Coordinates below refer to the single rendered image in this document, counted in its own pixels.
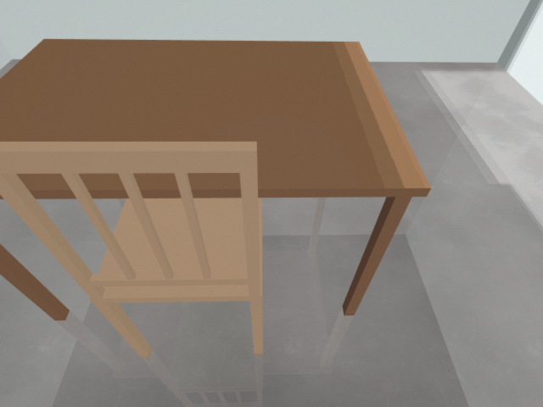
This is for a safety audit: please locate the chair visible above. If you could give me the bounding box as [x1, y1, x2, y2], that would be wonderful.
[0, 142, 263, 358]

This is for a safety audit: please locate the table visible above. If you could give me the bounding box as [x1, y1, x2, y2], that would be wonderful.
[0, 39, 431, 321]

